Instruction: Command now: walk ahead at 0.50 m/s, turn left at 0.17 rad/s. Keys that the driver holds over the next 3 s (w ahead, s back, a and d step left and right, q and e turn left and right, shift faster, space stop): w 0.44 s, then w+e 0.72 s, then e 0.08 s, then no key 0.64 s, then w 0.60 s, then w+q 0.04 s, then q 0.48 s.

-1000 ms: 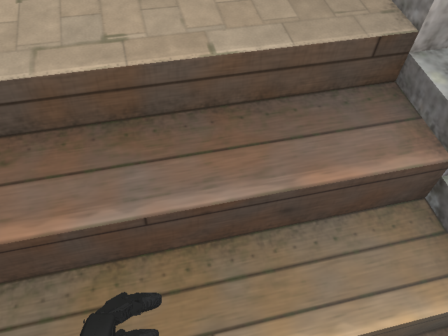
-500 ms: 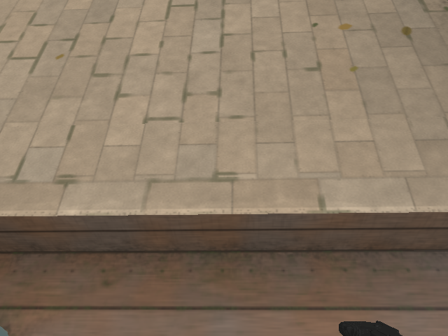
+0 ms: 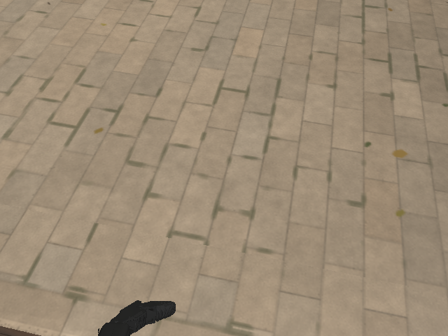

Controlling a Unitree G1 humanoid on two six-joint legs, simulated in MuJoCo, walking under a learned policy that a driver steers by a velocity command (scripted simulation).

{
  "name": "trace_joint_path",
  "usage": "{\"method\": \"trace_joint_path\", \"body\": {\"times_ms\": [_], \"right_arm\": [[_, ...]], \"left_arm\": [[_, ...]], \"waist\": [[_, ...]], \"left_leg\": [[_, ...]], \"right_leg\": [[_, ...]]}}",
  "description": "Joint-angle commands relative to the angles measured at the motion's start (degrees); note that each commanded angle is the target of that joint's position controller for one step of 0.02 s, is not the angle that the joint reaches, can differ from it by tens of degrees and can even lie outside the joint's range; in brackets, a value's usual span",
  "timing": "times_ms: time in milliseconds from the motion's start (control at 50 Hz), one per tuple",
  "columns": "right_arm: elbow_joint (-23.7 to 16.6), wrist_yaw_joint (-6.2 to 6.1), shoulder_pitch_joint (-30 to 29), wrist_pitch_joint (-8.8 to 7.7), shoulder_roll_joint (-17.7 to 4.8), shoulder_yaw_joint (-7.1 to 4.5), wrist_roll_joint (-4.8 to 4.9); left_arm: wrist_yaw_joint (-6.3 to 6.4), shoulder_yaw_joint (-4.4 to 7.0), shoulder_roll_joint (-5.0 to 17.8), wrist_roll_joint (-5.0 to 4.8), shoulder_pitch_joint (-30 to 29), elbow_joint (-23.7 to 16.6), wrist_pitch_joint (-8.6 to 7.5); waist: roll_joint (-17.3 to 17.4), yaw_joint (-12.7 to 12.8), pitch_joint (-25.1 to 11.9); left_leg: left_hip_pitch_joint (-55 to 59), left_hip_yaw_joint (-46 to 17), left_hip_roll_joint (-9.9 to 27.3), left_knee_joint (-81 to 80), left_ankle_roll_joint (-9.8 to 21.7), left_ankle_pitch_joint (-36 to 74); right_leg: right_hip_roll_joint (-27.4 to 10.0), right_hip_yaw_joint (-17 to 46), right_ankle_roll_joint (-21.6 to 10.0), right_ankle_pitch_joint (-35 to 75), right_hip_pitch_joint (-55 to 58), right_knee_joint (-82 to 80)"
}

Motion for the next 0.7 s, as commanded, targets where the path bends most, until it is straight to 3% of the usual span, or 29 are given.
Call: {"method": "trace_joint_path", "body": {"times_ms": [20,40,60,80,100,140,180,220,260,280,300,320,340,360,380,400,440,460,480,500,520,540,560,580,600,620,660,680,700], "right_arm": [[-14.35,2.76,-8.21,-2.09,-0.10,-0.23,-3.66],[-16.29,2.23,-11.59,-1.34,2.74,1.07,-4.47],[-17.87,1.29,-13.99,-0.46,5.26,2.49,-4.51],[-18.54,0.59,-13.26,0.96,6.78,3.51,-3.42],[-19.25,-0.03,-14.12,2.27,8.15,4.18,-2.43],[-19.78,-0.55,-13.66,3.52,8.03,4.68,-2.05],[-21.93,-0.62,-18.99,4.11,4.82,4.40,-2.27],[-22.12,-1.22,-23.00,4.36,5.50,4.25,-2.42],[-24.81,-1.85,-29.67,4.71,6.95,4.74,-2.92],[-26.26,-1.91,-32.77,4.71,7.12,5.03,-3.15],[-28.67,-1.66,-38.27,4.34,7.29,5.83,-3.03],[-31.41,-1.14,-43.26,4.41,8.53,6.55,-2.92],[-32.39,-0.60,-44.57,4.41,8.41,6.76,-2.44],[-31.78,0.60,-42.53,4.83,7.04,6.96,-2.53],[-33.31,1.53,-45.13,5.03,8.92,7.54,-1.78],[-30.53,2.15,-41.61,5.42,8.80,7.11,-0.26],[-25.28,1.16,-28.88,6.26,5.39,4.47,0.00],[-22.94,0.39,-18.24,6.17,2.12,3.10,0.14],[-21.26,-0.67,-10.15,5.60,-1.85,1.56,-1.06],[-19.53,-1.10,-3.78,4.94,-7.90,-0.55,-2.95],[-19.39,-0.60,-5.43,5.79,-12.49,-2.50,-2.00],[-19.65,0.35,-14.17,5.12,-11.47,-2.36,-1.77],[-17.80,0.62,-19.43,3.65,-7.47,-1.45,-0.96],[-13.15,0.46,-18.69,2.25,-3.85,-0.37,-0.83],[-9.22,0.63,-16.87,1.51,-0.31,0.59,-2.10],[-7.51,0.64,-16.55,0.97,2.62,1.41,-3.04],[-3.93,0.53,-14.45,-0.07,2.22,1.40,-3.16],[-4.29,0.66,-15.42,-0.41,-0.36,0.82,-2.87],[-4.92,0.67,-16.23,-1.04,-1.12,0.75,-2.57]], "left_arm": [[1.02,6.62,10.12,-0.74,13.47,5.78,0.02],[0.65,5.52,5.77,-0.55,13.45,9.44,-0.87],[0.42,4.89,2.73,0.48,15.32,12.65,-2.36],[0.24,4.31,0.72,1.02,16.50,15.64,-3.31],[-0.20,4.21,0.59,1.10,17.23,18.11,-4.12],[-1.40,4.51,2.39,0.49,18.01,19.95,-5.41],[-1.63,4.59,5.63,-0.05,15.27,19.32,-6.10],[-1.18,4.60,8.20,0.01,19.94,20.30,-7.45],[-0.88,5.56,11.22,-0.49,25.54,21.83,-8.06],[-0.76,5.99,11.77,0.10,27.85,21.89,-7.77],[-0.54,5.89,10.81,0.32,30.59,22.90,-7.06],[0.19,5.62,8.77,0.27,33.42,23.74,-6.07],[1.14,5.60,8.75,0.65,34.36,23.81,-5.52],[1.67,5.64,8.91,0.07,33.94,22.98,-4.95],[2.54,6.02,8.63,-1.05,34.16,22.44,-4.29],[2.33,5.62,8.26,-1.41,30.70,20.99,-3.92],[1.05,6.87,16.02,-1.20,31.92,19.47,-4.79],[0.11,7.71,19.83,-1.54,29.25,18.38,-5.65],[-1.85,8.46,20.22,-3.13,27.05,16.72,-6.89],[-3.69,7.91,16.59,-4.76,26.89,13.39,-7.87],[-4.63,8.97,13.62,-2.26,20.93,10.83,-8.32],[-3.79,8.50,7.73,-0.75,22.76,8.56,-7.68],[-2.86,8.29,7.39,0.36,19.34,5.42,-6.78],[-1.79,7.56,5.63,0.93,16.29,3.46,-5.96],[-1.09,6.86,4.71,0.78,15.25,2.32,-5.18],[-0.95,5.82,2.78,0.48,17.90,2.65,-4.12],[-0.58,4.72,0.88,-0.83,19.33,3.14,-2.03],[-0.37,5.11,3.24,-0.82,20.55,3.79,-0.92],[-0.35,6.29,6.54,-0.16,19.02,4.61,-0.13]], "waist": [[-5.07,3.68,-12.50],[1.63,1.84,-3.05],[2.63,1.05,0.00],[2.18,-1.12,1.79],[0.50,-2.20,3.73],[-0.13,-4.29,4.95],[0.53,-5.17,7.09],[-3.45,-2.91,4.94],[-5.41,0.07,5.00],[-4.28,1.23,4.86],[-3.40,2.71,5.07],[-4.56,4.50,6.14],[-5.44,5.07,5.89],[-5.87,5.46,3.03],[-7.28,6.53,2.70],[-4.33,4.89,1.29],[-6.54,-0.01,-10.09],[-10.28,-5.37,-15.65],[-14.07,-9.20,-21.97],[-2.30,-10.53,-26.72],[10.13,-10.79,-26.60],[5.99,-4.57,-23.28],[-0.21,-0.45,-15.10],[-3.20,0.56,-4.73],[-4.52,2.70,-0.50],[-3.67,5.35,0.78],[-0.65,7.48,2.57],[0.28,8.21,3.51],[-0.30,7.27,3.40]], "left_leg": [[-34.91,-1.96,-0.91,54.29,-0.52,1.58],[-41.15,0.30,0.78,57.64,0.92,2.10],[-44.36,-1.62,1.01,63.71,2.48,2.59],[-45.95,-1.70,0.93,67.16,2.78,1.12],[-49.59,-2.78,0.91,69.68,2.84,-2.31],[-54.61,-4.06,2.50,67.37,2.80,-3.51],[-51.46,1.49,4.43,54.38,0.92,-1.26],[-55.13,8.57,5.48,61.42,0.66,-0.89],[-68.07,10.38,8.34,69.51,1.60,-8.76],[-73.56,9.60,10.27,69.05,2.14,-12.37],[-75.00,11.78,11.93,60.88,1.98,-15.51],[-75.32,11.91,13.50,57.09,2.14,-16.09],[-75.57,12.44,14.07,52.88,1.64,-17.17],[-64.01,16.11,14.41,41.25,0.95,-15.31],[-51.88,16.14,14.96,30.41,2.21,-17.26],[-36.63,22.34,11.85,19.14,2.81,-17.50],[-19.66,25.87,3.35,17.72,4.17,-22.88],[-11.90,22.46,1.54,11.03,5.29,-20.81],[1.09,9.87,6.14,7.92,7.05,-18.75],[12.72,-17.79,19.06,-5.59,11.66,-37.05],[10.43,-44.91,26.03,-34.47,12.46,-44.71],[5.00,-44.97,30.61,-36.85,10.77,-41.74],[-3.45,-36.42,29.12,-33.90,9.28,-40.51],[-12.08,-26.06,28.11,-30.56,7.89,-34.75],[-15.43,-16.59,25.58,-28.69,6.34,-25.31],[-17.07,-10.26,24.10,-28.61,3.73,-17.33],[-15.78,-0.68,22.98,-30.92,1.36,-10.30],[-15.15,4.69,22.02,-34.14,0.20,-9.84],[-14.59,9.57,21.02,-37.68,-0.98,-5.75]], "right_leg": [[-16.03,55.81,-14.95,-14.79,37.95,-45.87],[-15.52,48.58,-11.67,-19.03,30.74,-45.41],[-14.37,41.53,-9.52,-10.96,26.92,-45.04],[-13.05,34.79,-7.49,-3.34,24.11,-46.22],[-12.60,29.47,-6.34,2.30,22.88,-47.31],[-11.51,21.00,-4.02,10.45,23.20,-48.41],[-9.73,14.44,-3.50,13.66,17.83,-52.62],[-11.27,15.33,-6.72,19.88,23.40,-55.74],[-13.27,18.45,-7.80,15.73,35.03,-58.02],[-13.90,19.00,-7.30,10.46,41.39,-58.18],[-12.38,17.50,-5.68,4.43,44.16,-60.32],[-12.55,17.72,-4.87,7.67,45.57,-62.19],[-12.32,16.92,-5.01,9.98,48.12,-63.29],[-10.64,13.72,-7.26,15.51,46.26,-68.92],[-12.03,12.69,-7.58,22.46,42.53,-74.19],[-10.18,9.33,-8.21,31.30,37.14,-74.84],[-14.90,6.40,-7.20,90.64,45.74,-57.21],[-16.07,6.67,-5.17,102.47,49.83,-44.55],[-13.01,7.61,-2.20,99.12,41.53,-30.33],[-5.73,10.16,0.24,78.85,24.47,-9.88],[5.63,12.81,2.11,22.01,15.12,18.91],[3.29,22.08,2.23,20.93,8.27,38.27],[-0.20,17.15,2.02,25.15,5.50,41.26],[-1.83,15.36,0.90,25.18,1.93,41.21],[-1.93,16.30,-0.50,22.31,-0.51,40.99],[-1.58,17.84,-1.15,22.95,-0.73,41.29],[-0.40,19.79,-0.81,20.28,-4.75,38.65],[-1.14,18.92,0.00,19.15,-4.33,29.36],[-1.20,17.35,0.44,22.14,-1.39,22.30]]}}
Next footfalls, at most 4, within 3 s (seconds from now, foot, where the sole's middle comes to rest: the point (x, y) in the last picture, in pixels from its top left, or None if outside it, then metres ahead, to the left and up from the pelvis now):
0.46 left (167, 299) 0.48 0.14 -0.49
1.04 right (243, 212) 0.73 -0.05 -0.49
1.50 left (219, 140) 1.00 0.01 -0.49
1.84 right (273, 171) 0.87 -0.14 -0.49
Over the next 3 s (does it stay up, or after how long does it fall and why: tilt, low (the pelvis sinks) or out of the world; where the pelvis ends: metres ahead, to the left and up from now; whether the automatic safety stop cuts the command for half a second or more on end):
stays up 1.18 -0.24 0.27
